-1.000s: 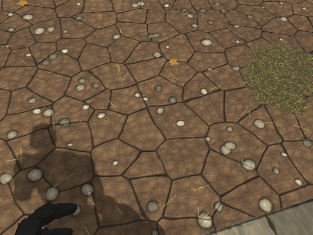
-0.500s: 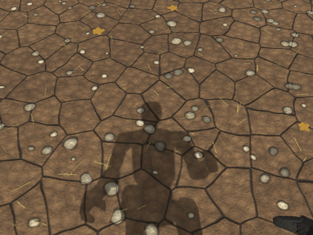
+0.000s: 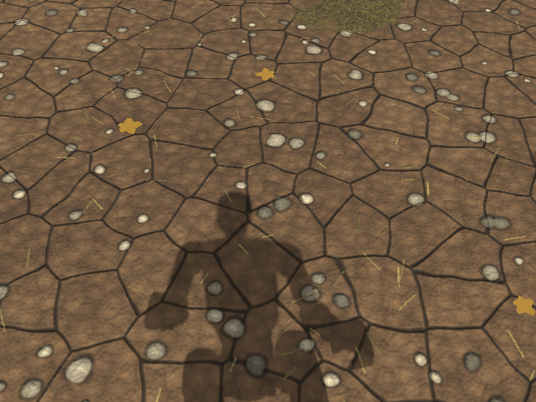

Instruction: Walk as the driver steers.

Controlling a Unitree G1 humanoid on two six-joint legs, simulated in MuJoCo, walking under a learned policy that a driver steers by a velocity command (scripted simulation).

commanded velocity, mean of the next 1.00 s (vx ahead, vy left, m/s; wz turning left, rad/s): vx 0.46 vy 0.00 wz -0.44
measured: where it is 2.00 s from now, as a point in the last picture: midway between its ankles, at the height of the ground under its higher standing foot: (323, 340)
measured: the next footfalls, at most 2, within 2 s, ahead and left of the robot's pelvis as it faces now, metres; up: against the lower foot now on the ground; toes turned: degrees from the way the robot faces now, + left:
right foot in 0.10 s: +0.24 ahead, -0.13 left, +0.00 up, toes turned -4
left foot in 0.58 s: +0.56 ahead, +0.01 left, +0.00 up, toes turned -24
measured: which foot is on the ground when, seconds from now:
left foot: down 0.00-0.10, up 0.12-0.56, down 0.58-1.00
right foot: up 0.00-0.08, down 0.10-0.60, up 0.62-1.00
